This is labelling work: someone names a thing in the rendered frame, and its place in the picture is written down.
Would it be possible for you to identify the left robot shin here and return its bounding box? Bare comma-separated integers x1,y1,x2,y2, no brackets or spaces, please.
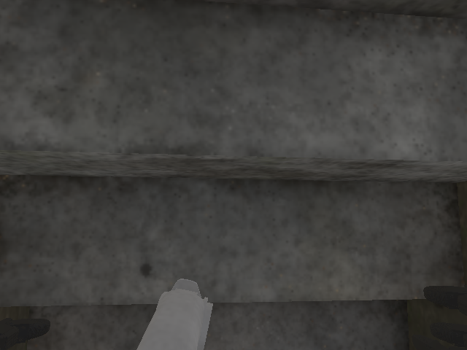
157,279,202,307

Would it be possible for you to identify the robot left hand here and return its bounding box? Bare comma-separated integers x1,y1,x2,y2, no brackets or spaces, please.
0,318,50,350

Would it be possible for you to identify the robot right hand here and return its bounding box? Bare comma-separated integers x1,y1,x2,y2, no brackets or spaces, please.
412,285,467,350

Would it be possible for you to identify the robot left thigh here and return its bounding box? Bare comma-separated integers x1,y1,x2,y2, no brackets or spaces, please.
137,288,213,350

